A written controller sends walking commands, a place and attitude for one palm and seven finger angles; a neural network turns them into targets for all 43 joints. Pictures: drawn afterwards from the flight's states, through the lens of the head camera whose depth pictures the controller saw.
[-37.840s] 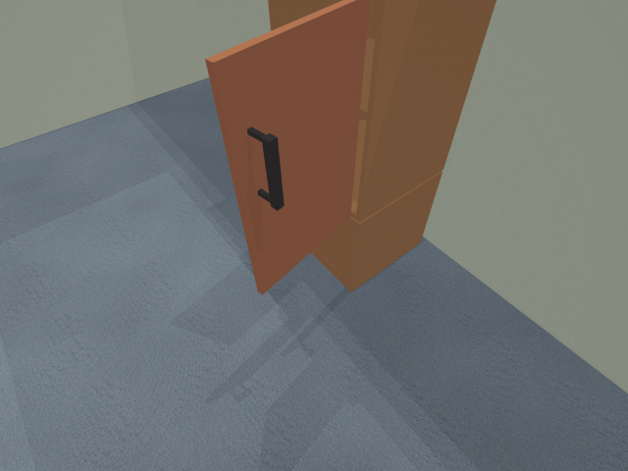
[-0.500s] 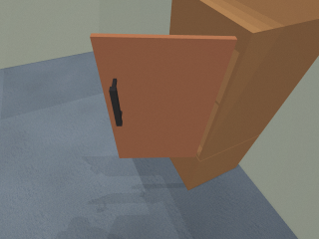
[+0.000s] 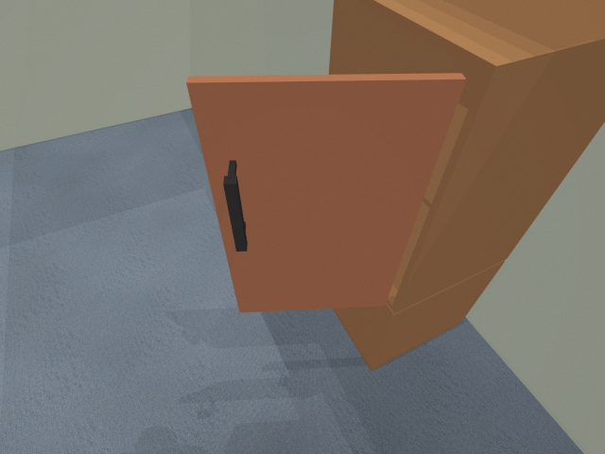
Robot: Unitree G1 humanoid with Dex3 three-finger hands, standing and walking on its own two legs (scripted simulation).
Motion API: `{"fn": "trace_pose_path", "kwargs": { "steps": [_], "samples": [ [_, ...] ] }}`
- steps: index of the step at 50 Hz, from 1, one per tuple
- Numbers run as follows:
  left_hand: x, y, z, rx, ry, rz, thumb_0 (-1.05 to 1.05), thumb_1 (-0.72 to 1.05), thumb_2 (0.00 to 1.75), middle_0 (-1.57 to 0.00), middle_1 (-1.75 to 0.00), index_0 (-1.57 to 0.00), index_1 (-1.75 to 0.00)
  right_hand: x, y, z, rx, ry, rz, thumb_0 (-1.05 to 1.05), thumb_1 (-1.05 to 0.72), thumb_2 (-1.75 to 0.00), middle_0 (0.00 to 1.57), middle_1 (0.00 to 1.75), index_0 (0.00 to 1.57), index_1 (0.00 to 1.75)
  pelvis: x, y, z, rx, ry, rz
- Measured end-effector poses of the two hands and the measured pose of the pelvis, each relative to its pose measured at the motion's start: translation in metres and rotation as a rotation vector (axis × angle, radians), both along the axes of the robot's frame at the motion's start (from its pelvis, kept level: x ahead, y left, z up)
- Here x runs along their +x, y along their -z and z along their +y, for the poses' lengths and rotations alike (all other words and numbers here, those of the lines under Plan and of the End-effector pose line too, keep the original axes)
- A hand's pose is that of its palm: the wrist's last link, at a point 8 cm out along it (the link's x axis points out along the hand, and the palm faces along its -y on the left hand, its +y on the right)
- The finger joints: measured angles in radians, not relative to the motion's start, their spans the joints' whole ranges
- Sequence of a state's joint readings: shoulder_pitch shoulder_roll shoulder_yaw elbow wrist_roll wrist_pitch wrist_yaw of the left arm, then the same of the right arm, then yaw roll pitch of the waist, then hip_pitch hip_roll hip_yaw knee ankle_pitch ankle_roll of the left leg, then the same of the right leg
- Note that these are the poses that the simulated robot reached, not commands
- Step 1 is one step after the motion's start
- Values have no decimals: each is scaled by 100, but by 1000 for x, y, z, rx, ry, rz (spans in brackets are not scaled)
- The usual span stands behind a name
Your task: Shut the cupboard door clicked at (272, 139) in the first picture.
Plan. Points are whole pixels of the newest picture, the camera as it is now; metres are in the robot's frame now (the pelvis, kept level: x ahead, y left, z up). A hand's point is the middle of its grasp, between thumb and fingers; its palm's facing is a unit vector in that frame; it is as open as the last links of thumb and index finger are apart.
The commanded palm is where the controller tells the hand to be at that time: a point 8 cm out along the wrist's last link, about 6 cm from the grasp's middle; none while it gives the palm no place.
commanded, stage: look again from close up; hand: left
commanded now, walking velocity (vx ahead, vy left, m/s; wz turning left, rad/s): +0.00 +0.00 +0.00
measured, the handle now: (237, 208) +0.47 +0.14 +0.05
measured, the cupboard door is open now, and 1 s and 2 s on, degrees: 67 67 67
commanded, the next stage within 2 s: raise the hand and make a fist in 1.50 s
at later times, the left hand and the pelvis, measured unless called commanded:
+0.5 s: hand out of the picture +0.01 +0.19 -0.17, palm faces -0.03 -0.97 -0.23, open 7.4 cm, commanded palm none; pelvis -0.01 -0.01 +0.00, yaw -1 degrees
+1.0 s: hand out of the picture +0.02 +0.19 -0.17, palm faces -0.03 -0.97 -0.25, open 7.4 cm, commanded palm none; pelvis +0.00 -0.02 +0.01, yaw -1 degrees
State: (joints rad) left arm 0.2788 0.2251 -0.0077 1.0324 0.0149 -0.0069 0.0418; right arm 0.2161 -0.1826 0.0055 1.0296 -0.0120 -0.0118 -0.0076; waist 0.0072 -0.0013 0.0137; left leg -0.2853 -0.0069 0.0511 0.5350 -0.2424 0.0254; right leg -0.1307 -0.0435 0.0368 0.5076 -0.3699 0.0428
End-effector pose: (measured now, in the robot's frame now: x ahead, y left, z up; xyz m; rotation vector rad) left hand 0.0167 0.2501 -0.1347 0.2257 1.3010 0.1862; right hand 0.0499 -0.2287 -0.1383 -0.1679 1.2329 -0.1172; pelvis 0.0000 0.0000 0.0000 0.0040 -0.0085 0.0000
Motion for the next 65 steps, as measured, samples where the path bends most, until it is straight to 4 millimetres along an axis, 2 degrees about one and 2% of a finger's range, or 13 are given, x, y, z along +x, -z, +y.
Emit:
{"fn": "trace_pose_path", "kwargs": {
  "steps": [20, 38, 53, 65],
  "samples": [
    [-8, 5, -11, -38, 23, 49, 1, 91, 90, -20, -30, -20, -30, -17, -9, -26, -60, 23, 61, 1, -91, -90, 20, 30, 20, 30, -5, -4, -4, 1, 11, -7],
    [-7, -1, -10, -15, 24, 48, 1, 91, 90, -20, -30, -20, -29, -13, -8, -31, -46, 20, 53, 1, -91, -90, 20, 30, 20, 30, -6, -6, -12, 4, 18, -5],
    [0, -1, -17, -23, 28, 35, 1, 91, 90, -20, -30, -20, -30, -11, -10, -42, -62, 19, 60, 1, -91, -90, 20, 30, 20, 30, -4, -7, -17, 4, 17, 0],
    [1, -2, -20, -25, 22, 36, 1, 91, 90, -20, -30, -20, -30, -9, -11, -43, -61, 16, 61, 1, -91, -90, 20, 30, 20, 30, -2, -7, -20, 4, 13, 0]
  ]
}}
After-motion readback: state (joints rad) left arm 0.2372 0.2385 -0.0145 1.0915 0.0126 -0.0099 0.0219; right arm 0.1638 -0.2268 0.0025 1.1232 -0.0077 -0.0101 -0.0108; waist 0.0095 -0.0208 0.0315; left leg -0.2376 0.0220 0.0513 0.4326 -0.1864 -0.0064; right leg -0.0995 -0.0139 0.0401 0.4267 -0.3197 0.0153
